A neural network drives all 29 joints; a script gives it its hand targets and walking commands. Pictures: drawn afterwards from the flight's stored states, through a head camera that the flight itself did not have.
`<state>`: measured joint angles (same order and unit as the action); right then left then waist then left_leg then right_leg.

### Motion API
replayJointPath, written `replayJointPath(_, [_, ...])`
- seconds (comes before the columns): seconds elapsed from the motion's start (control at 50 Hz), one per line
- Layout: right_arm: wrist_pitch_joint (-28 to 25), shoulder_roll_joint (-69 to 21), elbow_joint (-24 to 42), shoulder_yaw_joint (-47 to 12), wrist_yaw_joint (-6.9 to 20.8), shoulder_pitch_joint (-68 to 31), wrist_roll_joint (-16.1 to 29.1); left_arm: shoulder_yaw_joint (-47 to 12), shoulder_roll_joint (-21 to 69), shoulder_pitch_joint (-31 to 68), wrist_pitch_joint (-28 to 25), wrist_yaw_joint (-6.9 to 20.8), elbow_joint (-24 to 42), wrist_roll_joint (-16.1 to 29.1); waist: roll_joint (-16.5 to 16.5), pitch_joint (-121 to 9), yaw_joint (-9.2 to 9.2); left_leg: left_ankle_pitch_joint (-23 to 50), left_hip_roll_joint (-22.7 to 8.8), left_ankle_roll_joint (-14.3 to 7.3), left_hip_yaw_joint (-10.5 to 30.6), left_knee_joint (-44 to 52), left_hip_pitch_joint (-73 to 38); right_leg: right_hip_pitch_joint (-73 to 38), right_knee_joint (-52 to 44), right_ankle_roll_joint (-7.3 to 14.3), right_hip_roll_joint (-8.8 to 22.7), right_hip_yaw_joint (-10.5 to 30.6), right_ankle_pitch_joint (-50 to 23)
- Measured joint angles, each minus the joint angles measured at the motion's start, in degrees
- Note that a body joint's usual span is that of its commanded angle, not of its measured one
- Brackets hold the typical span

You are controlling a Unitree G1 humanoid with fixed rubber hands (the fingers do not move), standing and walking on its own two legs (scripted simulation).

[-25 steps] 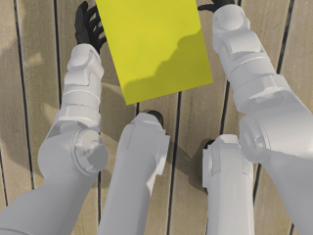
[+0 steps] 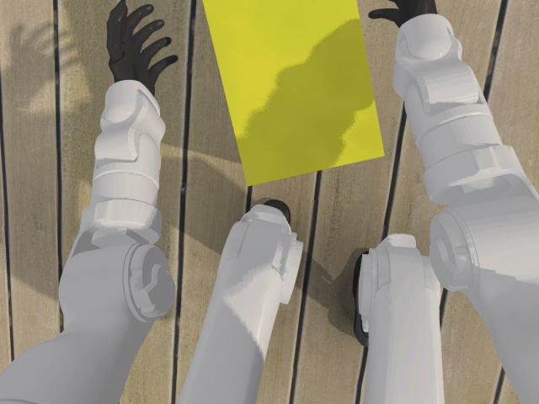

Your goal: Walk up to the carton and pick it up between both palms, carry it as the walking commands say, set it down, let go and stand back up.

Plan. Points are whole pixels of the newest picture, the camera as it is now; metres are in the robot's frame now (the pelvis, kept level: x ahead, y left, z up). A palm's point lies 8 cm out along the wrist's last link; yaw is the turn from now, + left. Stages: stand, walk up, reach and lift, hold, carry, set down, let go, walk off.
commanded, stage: set down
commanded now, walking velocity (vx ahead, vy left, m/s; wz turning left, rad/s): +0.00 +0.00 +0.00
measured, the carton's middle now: (294, 75) +0.51 +0.11 -0.29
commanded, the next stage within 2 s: let go in 1.06 s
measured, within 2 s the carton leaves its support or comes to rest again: neither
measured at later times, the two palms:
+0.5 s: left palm (44, 55) +0.44 +0.29 -0.01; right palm out of the picture +0.56 -0.03 -0.01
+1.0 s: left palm out of the picture +0.43 +0.28 +0.12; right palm out of the picture +0.56 -0.04 +0.12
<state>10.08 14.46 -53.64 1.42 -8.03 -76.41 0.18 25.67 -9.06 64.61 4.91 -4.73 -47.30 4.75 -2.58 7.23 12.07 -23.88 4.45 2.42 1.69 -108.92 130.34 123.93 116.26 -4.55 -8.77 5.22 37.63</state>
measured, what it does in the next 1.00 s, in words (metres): rises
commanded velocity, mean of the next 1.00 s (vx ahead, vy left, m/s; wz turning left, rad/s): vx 0.00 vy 0.00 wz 0.00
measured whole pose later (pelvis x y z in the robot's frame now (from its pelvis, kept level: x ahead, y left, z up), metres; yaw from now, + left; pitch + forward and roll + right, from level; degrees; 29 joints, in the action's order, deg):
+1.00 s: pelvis +0.05 +0.00 +0.22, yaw +0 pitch +44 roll +0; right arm 10.3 8.9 -50.0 7.6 -4.8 -60.3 -6.2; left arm 26.2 -3.3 45.6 5.9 -1.9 -38.7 -1.3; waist -4.4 -5.7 11.1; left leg -14.7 3.2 1.3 3.5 -60.5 89.7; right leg 85.1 65.8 -2.2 -5.3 6.9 24.6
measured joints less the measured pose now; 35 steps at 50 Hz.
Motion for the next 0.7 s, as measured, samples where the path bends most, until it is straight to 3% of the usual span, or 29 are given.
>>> replayJointPath(0.12, [0.66, -0.11, -0.93, 2.6, 1.07, 1.2, -0.7, -1.77, 0.32, -3.23, 1.99, -0.39, 4.01, -0.24, -1.1, -2.08, -0.07, 0.58, 0.55, -0.03, 1.26, 4.56, -3.95, -4.34, -5.5, 0.51, 0.96, -0.96, -0.91])
replayJointPath(0.32, [1.01, -0.27, -2.3, 4.81, 2.7, 2.78, -2.06, -1.38, 2.1, -5.38, 3.24, -0.41, 5.17, -2.52, -1.56, -4.94, -0.31, 1.46, 0.31, -0.52, 1.81, 12.63, -11.63, -11.85, -14.49, 0.77, 1.54, -0.86, -2.78])
replayJointPath(0.7, [1.96, -2.96, 2.3, 4.82, 2.19, 10.24, -3.45, -0.94, 3.06, -13.11, 3.25, 1.47, 7.58, -2.65, -1.7, -10.82, -0.31, 4.6, -0.45, -0.78, 2.01, 31.4, -26.62, -25.7, -33.5, 1.85, 2.6, 0.34, -7.51])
